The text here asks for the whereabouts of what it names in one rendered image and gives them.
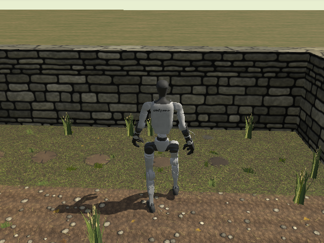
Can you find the robot left forearm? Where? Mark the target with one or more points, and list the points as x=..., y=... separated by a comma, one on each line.
x=137, y=132

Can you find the robot right forearm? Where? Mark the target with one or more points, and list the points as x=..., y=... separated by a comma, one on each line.
x=187, y=136

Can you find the left robot hand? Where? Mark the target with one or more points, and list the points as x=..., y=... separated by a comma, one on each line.
x=138, y=140

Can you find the humanoid robot torso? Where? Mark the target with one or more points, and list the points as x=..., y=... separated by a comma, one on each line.
x=162, y=122

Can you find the right robot upper arm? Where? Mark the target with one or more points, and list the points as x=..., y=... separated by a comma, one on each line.
x=180, y=115

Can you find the right robot shin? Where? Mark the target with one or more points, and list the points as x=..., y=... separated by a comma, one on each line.
x=175, y=173

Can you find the left robot upper arm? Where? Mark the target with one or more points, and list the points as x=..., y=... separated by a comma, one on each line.
x=143, y=114

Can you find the right robot hand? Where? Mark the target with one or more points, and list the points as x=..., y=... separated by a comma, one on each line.
x=190, y=147

